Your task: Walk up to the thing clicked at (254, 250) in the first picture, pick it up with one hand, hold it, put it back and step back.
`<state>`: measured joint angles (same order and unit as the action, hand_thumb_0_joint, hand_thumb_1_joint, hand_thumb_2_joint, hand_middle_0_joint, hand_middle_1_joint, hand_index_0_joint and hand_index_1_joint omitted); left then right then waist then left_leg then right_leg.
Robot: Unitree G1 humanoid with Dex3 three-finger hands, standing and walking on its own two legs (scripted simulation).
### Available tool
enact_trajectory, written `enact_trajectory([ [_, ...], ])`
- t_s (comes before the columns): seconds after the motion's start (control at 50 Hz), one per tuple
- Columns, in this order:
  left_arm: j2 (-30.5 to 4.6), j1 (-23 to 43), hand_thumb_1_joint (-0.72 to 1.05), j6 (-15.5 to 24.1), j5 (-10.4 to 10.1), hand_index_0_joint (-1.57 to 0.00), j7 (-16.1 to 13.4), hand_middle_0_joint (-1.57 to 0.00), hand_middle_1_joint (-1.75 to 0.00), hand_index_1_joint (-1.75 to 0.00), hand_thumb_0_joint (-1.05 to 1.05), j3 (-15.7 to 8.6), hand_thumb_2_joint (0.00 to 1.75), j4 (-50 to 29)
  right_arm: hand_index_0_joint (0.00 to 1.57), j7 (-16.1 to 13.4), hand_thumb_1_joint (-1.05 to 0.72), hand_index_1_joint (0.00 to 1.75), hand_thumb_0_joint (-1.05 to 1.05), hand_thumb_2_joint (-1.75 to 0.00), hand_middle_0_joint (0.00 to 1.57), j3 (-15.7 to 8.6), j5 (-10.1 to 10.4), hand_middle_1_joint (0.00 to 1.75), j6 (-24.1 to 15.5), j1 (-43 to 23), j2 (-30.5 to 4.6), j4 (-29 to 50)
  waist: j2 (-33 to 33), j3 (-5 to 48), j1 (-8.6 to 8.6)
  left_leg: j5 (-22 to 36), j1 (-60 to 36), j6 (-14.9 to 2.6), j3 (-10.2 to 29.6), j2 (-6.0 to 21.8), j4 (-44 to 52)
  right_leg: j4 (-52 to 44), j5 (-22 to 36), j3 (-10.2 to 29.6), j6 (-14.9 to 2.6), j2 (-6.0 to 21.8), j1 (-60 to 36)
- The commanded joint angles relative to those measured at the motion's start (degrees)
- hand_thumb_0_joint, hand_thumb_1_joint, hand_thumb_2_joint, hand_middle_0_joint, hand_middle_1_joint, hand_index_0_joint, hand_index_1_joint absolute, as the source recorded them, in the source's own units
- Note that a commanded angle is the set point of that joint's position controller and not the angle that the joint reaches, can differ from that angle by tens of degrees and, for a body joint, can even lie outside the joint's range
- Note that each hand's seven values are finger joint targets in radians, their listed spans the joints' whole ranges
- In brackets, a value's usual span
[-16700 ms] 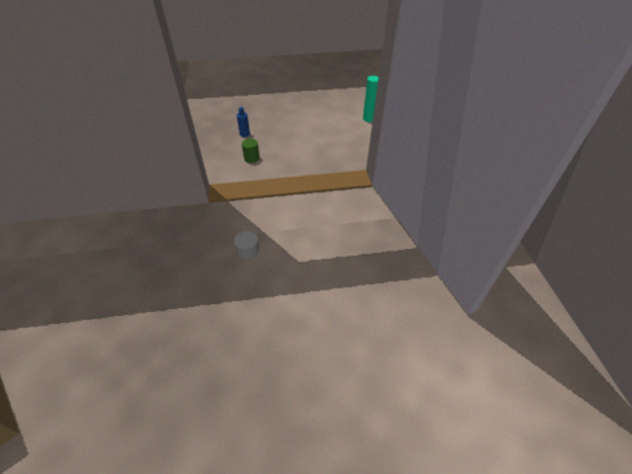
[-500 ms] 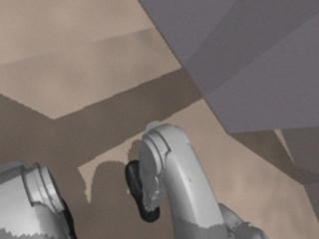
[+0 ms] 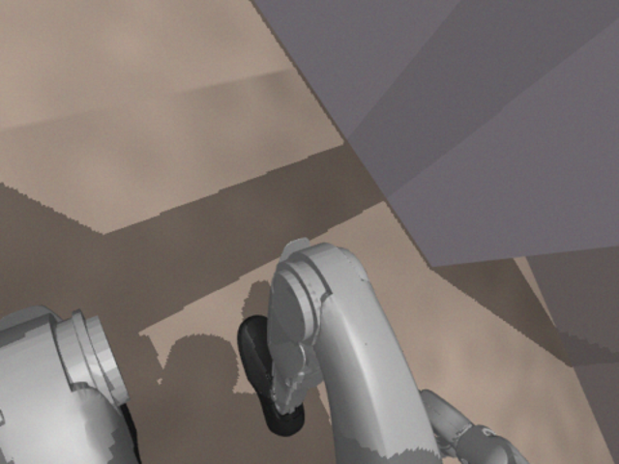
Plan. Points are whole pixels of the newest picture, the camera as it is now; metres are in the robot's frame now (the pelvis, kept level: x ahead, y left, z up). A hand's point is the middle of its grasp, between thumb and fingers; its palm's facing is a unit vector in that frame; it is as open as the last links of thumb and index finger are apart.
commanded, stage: close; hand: left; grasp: from above
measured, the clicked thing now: out of the picture +0.42 +0.36 -0.26
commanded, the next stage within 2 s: settle in 0.94 s
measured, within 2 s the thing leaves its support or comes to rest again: leaves its support in 1.38 s
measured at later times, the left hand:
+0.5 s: hand out of the picture +0.40 +0.35 -0.24, palm faces -0.44 -0.20 -0.88, open 12.4 cm
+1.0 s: hand out of the picture +0.41 +0.35 -0.24, palm faces -0.43 -0.17 -0.89, open 11.8 cm
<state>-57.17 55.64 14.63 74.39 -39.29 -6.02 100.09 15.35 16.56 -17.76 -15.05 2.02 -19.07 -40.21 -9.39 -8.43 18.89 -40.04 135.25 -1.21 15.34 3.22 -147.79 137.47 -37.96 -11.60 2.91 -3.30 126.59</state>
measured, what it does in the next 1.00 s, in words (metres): stands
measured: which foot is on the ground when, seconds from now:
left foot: down 0.00-1.00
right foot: down 0.00-1.00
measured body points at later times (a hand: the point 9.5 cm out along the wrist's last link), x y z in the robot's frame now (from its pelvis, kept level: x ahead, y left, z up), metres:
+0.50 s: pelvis +0.00 +0.00 +0.00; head +0.26 +0.14 +0.34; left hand +0.42 +0.36 -0.19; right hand +0.08 -0.24 -0.06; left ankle +0.07 +0.13 -0.26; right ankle +0.12 -0.12 -0.26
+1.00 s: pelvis +0.00 +0.00 +0.00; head +0.26 +0.14 +0.34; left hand +0.42 +0.36 -0.19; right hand +0.09 -0.24 -0.06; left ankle +0.07 +0.13 -0.26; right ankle +0.12 -0.12 -0.26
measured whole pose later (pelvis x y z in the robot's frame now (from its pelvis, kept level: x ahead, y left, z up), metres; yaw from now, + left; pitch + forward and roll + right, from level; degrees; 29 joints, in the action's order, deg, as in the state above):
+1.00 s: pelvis +0.00 +0.00 +0.00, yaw +0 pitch +25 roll -14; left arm -58.3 56.6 15.3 71.6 -37.0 -5.0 100.1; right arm 15.2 18.1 -17.3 -14.9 2.6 -19.1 -38.5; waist -8.9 -9.3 18.9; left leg -40.4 134.4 -0.4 15.9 3.1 -147.2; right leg 136.9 -37.9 -12.0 2.4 -3.4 126.3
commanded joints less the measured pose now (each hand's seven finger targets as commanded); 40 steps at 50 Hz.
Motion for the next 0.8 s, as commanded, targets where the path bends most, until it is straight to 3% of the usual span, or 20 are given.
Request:
enact_trajectory([
  [0.0,-11.9,13.0,-0.23,-1.3,-1.7,-0.26,-1.5,-0.22,-0.96,-0.92,0.00,-0.6,0.76,-3.9,0.20,-0.2,-0.89,0.30,0.00,-0.90,0.20,-5.1,1.0,0.30,-0.9,8.7,-19.1,-0.2,29.9,32.0,2.90,7.6,-27.7,1.21,-4.3,0.9,16.2,-10.5,11.4,-4.8,-3.74,-2.5,-14.6],
  [0.1,-13.5,13.4,-0.18,-1.4,-3.1,-0.31,0.3,-0.28,-0.94,-0.90,0.00,-1.5,0.77,-3.7,0.20,0.2,-0.89,0.30,0.00,-0.90,0.20,-4.2,1.5,0.30,-1.2,8.9,-19.2,0.4,28.2,31.0,3.02,8.5,-26.2,0.82,-4.6,0.7,15.6,-10.9,12.2,-4.7,-3.46,-2.2,-15.8],
  [0.12,-13.9,12.8,-0.17,-1.2,-3.4,-0.31,0.3,-0.28,-0.94,-0.90,0.00,-2.5,0.78,-4.7,0.20,0.0,-0.89,0.30,0.00,-0.90,0.20,-4.7,1.3,0.30,-0.8,9.6,-19.4,0.0,28.3,33.5,2.38,10.1,-27.1,0.89,-4.8,0.8,16.1,-11.8,13.3,-4.4,-3.57,-2.7,-17.9],
  [0.16,-12.4,12.0,-0.17,-0.8,-3.8,-0.32,1.1,-0.29,-0.92,-0.89,0.00,-1.4,0.77,-3.3,0.20,0.0,-0.89,0.30,0.00,-0.90,0.20,-4.3,1.2,0.30,-0.7,9.5,-18.8,0.6,26.8,32.2,2.96,9.1,-25.2,0.40,-5.6,0.7,14.8,-12.5,12.8,-4.1,-3.30,-3.0,-18.0],
  [0.18,-13.8,12.3,-0.16,-0.5,-3.7,-0.32,1.3,-0.29,-0.94,-0.90,0.00,-2.1,0.77,-4.4,0.20,-0.3,-0.89,0.30,0.00,-0.90,0.20,-4.2,1.3,0.30,-0.5,9.9,-18.8,0.5,27.3,33.5,2.46,9.5,-25.8,0.48,-5.7,0.6,15.1,-12.4,12.9,-4.1,-3.40,-2.9,-18.9],
  [0.2,-12.2,11.8,-0.13,-0.3,-3.6,-0.34,1.8,-0.30,-0.92,-0.88,0.00,-1.0,0.74,-3.2,0.20,-0.1,-0.89,0.30,0.00,-0.90,0.20,-4.0,1.4,0.30,-0.6,9.7,-18.2,0.7,26.8,31.6,3.02,8.6,-25.2,0.38,-5.6,0.4,14.5,-11.9,12.4,-4.4,-3.26,-2.4,-17.2],
  [0.28,-13.5,11.9,-0.08,1.0,-3.7,-0.38,2.7,-0.35,-0.92,-0.89,0.00,-0.9,0.78,-4.7,0.20,-0.5,-0.89,0.30,0.00,-0.90,0.20,-3.7,1.3,0.30,0.1,10.3,-18.3,1.0,26.1,34.1,2.84,10.6,-26.3,0.32,-5.4,0.6,14.2,-12.0,13.9,-4.5,-3.10,-2.8,-19.6],
  [0.32,-12.9,9.9,-0.06,1.4,-4.0,-0.40,2.6,-0.37,-0.93,-0.91,0.00,-1.5,0.81,-4.1,0.20,-0.8,-0.89,0.30,0.00,-0.90,0.20,-3.9,1.4,0.30,0.6,10.2,-18.4,0.7,26.8,34.9,2.17,11.6,-26.8,0.49,-5.3,0.6,14.8,-12.1,14.6,-4.6,-3.30,-3.0,-20.0],
  [0.34,-12.2,10.6,-0.05,1.7,-3.8,-0.40,2.8,-0.37,-0.93,-0.90,0.00,-0.2,0.80,-3.6,0.20,-0.7,-0.89,0.30,0.00,-0.90,0.20,-3.4,1.4,0.30,0.5,10.0,-18.1,0.9,27.3,32.6,3.06,10.3,-26.2,0.62,-4.9,0.7,14.9,-11.3,13.5,-4.9,-3.36,-2.7,-18.5],
  [0.38,-12.7,9.1,-0.03,2.3,-3.5,-0.41,2.4,-0.38,-0.94,-0.91,0.00,-0.9,0.80,-3.3,0.20,-1.1,-0.89,0.30,0.00,-0.90,0.20,-3.6,1.3,0.30,1.0,9.5,-18.4,0.9,27.4,32.7,1.99,9.4,-25.9,0.81,-4.7,0.8,15.8,-11.8,12.5,-4.8,-3.65,-3.2,-19.0],
  [0.4,-12.2,10.3,-0.01,2.5,-3.4,-0.42,2.5,-0.39,-0.93,-0.90,0.00,-0.4,0.80,-3.9,0.20,-1.1,-0.89,0.30,0.00,-0.90,0.20,-3.5,1.2,0.30,1.1,9.8,-18.1,1.2,26.9,32.5,2.63,8.7,-25.5,0.70,-4.7,0.7,15.4,-11.7,12.1,-5.0,-3.56,-3.1,-18.2],
  [0.44,-13.5,11.5,0.02,2.7,-2.9,-0.45,2.4,-0.41,-0.94,-0.90,0.00,-0.3,0.79,-5.8,0.20,-1.2,-0.89,0.30,0.00,-0.90,0.20,-3.3,1.2,0.30,1.2,9.5,-18.3,1.3,27.8,33.4,2.16,8.4,-26.1,0.74,-4.8,0.7,15.4,-11.7,11.8,-4.9,-3.60,-3.1,-18.1],
  [0.5,-12.2,10.2,0.07,2.7,-2.6,-0.49,1.9,-0.46,-0.94,-0.91,0.00,-0.3,0.82,-5.1,0.20,-1.4,-0.89,0.30,0.00,-0.90,0.20,-3.6,1.2,0.30,1.4,9.5,-18.3,1.1,28.3,33.1,2.10,8.6,-26.4,1.03,-4.7,0.8,16.0,-11.7,11.9,-5.0,-3.77,-3.3,-18.2],
  [0.52,-10.9,10.8,0.09,2.5,-2.4,-0.50,2.0,-0.48,-0.95,-0.92,0.00,0.8,0.85,-4.6,0.20,-1.2,-0.89,0.30,0.00,-0.90,0.20,-3.4,1.3,0.30,1.0,9.3,-18.0,1.5,27.4,31.6,2.90,7.9,-26.3,1.00,-4.2,0.7,15.6,-10.8,11.7,-5.6,-3.58,-3.0,-16.2],
  [0.56,-10.9,11.2,0.11,2.5,-2.1,-0.52,1.6,-0.48,-0.94,-0.91,0.00,1.2,0.81,-5.6,0.20,-1.1,-0.89,0.30,0.00,-0.90,0.20,-3.7,1.2,0.30,0.8,8.9,-18.3,0.8,29.2,31.0,2.45,7.6,-26.5,1.27,-4.1,0.7,16.3,-10.8,11.3,-5.5,-3.76,-3.0,-15.1],
  [0.58,-10.0,9.9,0.13,2.2,-2.1,-0.53,1.5,-0.50,-0.94,-0.90,0.00,0.9,0.82,-3.2,0.20,-1.0,-0.89,0.30,0.00,-0.90,0.20,-3.5,0.9,0.30,0.8,9.5,-18.3,1.2,27.4,30.8,3.30,8.1,-26.9,1.22,-3.7,0.8,16.3,-10.7,11.8,-5.9,-3.60,-3.0,-15.5],
  [0.66,-10.0,10.2,0.18,1.7,-2.4,-0.57,1.1,-0.54,-0.92,-0.89,0.00,1.7,0.81,-3.5,0.20,-1.0,-0.89,0.30,0.00,-0.90,0.20,-3.3,1.0,0.30,0.3,8.8,-18.4,1.5,25.9,28.7,3.22,5.9,-25.0,0.98,-4.1,0.6,16.4,-11.8,10.0,-5.6,-3.44,-2.8,-15.0],
  [0.74,-11.5,10.0,0.24,1.2,-2.1,-0.62,1.1,-0.59,-0.92,-0.89,0.00,0.6,0.82,-3.4,0.20,-0.8,-0.89,0.30,0.00,-0.90,0.20,-3.4,1.0,0.30,0.2,9.7,-18.7,1.6,27.1,31.0,2.63,8.0,-26.7,1.09,-4.3,0.7,16.5,-11.3,11.7,-5.3,-3.52,-3.0,-16.5],
  [0.78,-9.8,9.9,0.26,0.9,-2.7,-0.63,1.1,-0.61,-0.94,-0.91,0.00,1.4,0.85,-2.9,0.20,-0.7,-0.89,0.30,0.00,-0.90,0.20,-3.5,1.2,0.30,-0.1,9.0,-18.4,1.5,26.2,30.7,2.95,7.8,-26.2,1.06,-4.1,0.7,16.1,-11.4,11.9,-5.3,-3.41,-2.9,-16.0],
])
